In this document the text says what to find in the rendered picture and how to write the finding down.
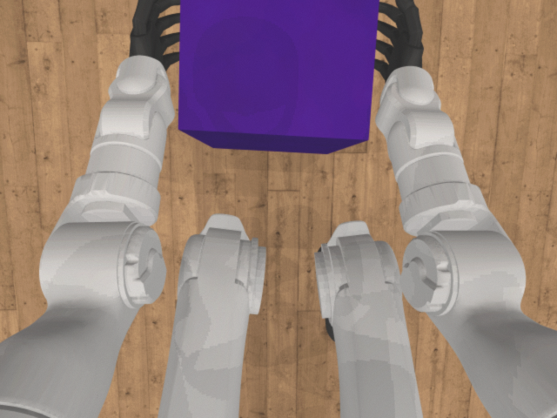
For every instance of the robot left shin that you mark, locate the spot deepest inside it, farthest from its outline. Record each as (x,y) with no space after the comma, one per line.
(194,246)

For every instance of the robot left forearm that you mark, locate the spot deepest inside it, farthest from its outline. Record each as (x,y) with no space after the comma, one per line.
(121,180)

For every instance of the left robot upper arm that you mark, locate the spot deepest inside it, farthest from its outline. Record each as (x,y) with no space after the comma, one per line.
(95,277)

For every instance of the right robot upper arm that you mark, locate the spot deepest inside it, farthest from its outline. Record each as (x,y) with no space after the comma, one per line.
(470,284)

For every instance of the robot right forearm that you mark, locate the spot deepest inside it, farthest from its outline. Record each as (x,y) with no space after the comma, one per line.
(434,187)

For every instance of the left robot hand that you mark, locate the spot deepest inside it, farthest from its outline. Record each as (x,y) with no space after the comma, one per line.
(146,37)

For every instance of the robot left thigh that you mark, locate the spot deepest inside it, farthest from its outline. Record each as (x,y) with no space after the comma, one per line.
(204,369)

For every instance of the carton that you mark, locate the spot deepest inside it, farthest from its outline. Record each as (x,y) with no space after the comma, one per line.
(277,75)

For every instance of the right robot hand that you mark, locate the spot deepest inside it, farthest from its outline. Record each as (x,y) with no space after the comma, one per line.
(407,48)

